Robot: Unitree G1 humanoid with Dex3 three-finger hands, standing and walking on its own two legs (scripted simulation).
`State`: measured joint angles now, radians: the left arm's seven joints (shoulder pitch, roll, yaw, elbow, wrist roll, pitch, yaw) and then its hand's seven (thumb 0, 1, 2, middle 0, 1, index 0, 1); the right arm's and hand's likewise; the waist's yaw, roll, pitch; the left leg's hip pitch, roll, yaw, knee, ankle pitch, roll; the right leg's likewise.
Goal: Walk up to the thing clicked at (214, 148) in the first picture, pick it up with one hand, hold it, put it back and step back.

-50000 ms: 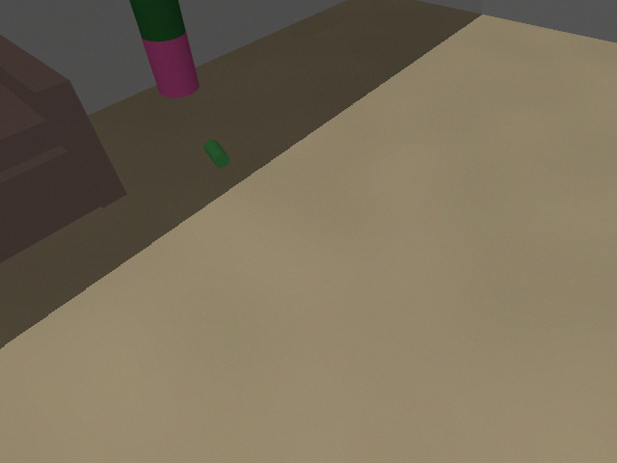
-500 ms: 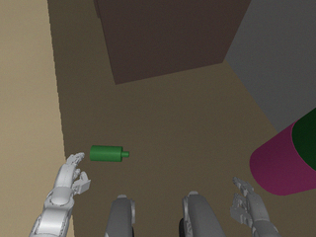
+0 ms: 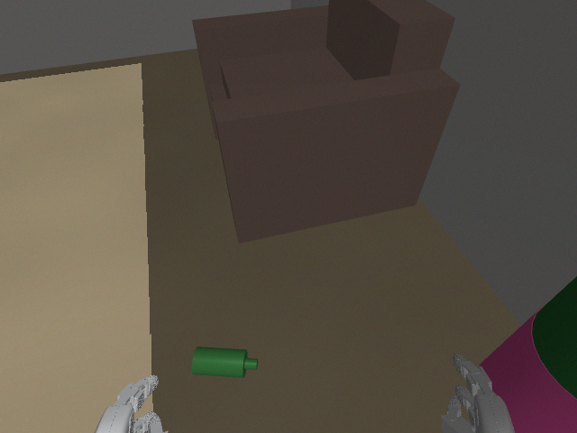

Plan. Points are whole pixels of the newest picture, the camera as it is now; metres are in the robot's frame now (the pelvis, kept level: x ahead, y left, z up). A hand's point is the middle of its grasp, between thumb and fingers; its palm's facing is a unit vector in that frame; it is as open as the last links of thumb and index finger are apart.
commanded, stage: home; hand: left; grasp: from above
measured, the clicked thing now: (226, 362) +0.49 +0.21 -0.67
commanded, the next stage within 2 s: stand in 1.94 s
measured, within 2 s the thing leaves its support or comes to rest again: neither
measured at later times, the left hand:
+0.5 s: hand out of the picture +0.16 +0.18 -0.05, palm faces +0.06 -0.98 -0.19, open 7.4 cm
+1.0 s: hand out of the picture +0.16 +0.18 -0.05, palm faces +0.05 -0.98 -0.19, open 7.4 cm
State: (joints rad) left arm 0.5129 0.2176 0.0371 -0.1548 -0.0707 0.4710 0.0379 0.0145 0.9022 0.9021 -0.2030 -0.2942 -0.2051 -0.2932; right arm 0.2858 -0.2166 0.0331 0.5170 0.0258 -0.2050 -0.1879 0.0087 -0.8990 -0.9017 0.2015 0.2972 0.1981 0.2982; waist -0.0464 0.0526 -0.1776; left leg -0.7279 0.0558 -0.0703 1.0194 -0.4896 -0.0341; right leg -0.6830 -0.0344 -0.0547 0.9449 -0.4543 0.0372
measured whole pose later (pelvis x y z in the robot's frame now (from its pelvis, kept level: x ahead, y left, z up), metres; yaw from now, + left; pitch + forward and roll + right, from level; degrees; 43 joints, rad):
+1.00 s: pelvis +0.00 +0.00 +0.00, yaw +0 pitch +10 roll -3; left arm 0.50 0.22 0.03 -0.14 -0.06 0.47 0.02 0.02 0.90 0.90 -0.20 -0.29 -0.20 -0.29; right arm 0.27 -0.21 0.02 0.55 0.01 -0.24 -0.18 0.01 -0.90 -0.90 0.20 0.30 0.20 0.30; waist -0.04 0.04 -0.15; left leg -0.70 0.05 -0.07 1.02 -0.50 -0.03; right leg -0.65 -0.04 -0.05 0.94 -0.46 0.04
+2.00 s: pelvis +0.01 +0.00 +0.00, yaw +0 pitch +11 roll -3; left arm 0.51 0.22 0.03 -0.16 -0.06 0.47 0.02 0.02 0.90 0.90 -0.20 -0.29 -0.20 -0.29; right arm 0.28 -0.22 0.02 0.54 0.01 -0.23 -0.18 0.01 -0.90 -0.90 0.20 0.30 0.20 0.30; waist -0.04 0.04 -0.16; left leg -0.71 0.06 -0.07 1.03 -0.51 -0.04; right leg -0.67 -0.03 -0.05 0.96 -0.48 0.04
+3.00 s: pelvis +0.00 +0.00 +0.07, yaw +1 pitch -4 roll +0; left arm 0.15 0.30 0.04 1.13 0.03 0.00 0.02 0.01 0.90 0.90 -0.21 -0.30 -0.21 -0.30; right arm 0.16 -0.30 -0.04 1.11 -0.02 0.00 -0.02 0.00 -0.90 -0.90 0.20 0.30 0.20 0.30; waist 0.02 0.02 0.06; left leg -0.13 0.02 -0.04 0.40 -0.21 -0.03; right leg -0.11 -0.06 -0.05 0.39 -0.21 0.04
